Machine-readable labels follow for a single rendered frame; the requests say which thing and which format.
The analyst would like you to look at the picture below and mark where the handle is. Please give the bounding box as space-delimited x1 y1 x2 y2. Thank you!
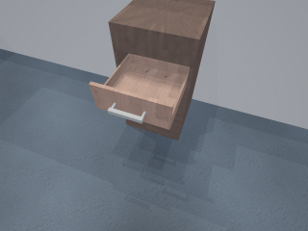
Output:
108 103 146 123

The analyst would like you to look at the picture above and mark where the drawer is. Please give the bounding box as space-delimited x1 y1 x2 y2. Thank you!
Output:
89 53 190 130

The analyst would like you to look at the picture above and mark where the cabinet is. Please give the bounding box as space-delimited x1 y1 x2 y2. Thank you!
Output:
108 0 216 141

